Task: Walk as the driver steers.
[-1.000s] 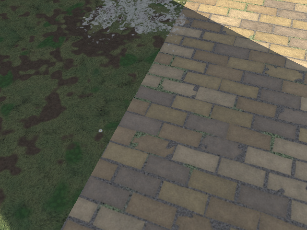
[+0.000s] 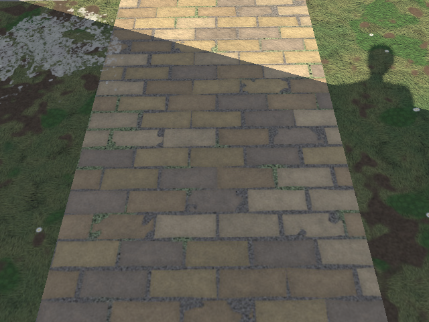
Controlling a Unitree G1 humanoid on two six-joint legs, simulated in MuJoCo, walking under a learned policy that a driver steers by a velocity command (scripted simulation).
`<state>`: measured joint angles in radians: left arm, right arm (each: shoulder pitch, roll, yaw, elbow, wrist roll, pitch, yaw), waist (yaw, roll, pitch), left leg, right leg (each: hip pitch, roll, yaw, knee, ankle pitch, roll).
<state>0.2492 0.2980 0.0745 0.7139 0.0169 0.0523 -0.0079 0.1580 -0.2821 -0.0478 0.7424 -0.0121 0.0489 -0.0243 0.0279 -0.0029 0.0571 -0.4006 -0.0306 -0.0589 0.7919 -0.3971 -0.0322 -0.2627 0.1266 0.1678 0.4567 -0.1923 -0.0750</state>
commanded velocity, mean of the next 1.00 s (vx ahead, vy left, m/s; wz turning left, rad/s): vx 0.00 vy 0.00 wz -0.16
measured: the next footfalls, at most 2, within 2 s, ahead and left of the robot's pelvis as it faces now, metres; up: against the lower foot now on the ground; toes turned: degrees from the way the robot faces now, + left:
left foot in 0.10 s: +0.05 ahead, +0.12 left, +0.00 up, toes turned -8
right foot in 0.46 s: -0.02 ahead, -0.09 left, +0.00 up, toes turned -3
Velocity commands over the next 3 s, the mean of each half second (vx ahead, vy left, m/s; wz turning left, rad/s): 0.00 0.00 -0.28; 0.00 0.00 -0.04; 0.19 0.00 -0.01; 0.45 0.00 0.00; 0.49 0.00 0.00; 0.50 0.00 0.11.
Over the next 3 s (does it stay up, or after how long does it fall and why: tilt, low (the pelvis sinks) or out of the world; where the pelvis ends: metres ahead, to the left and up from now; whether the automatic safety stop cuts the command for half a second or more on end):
stays up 0.90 -0.05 -0.02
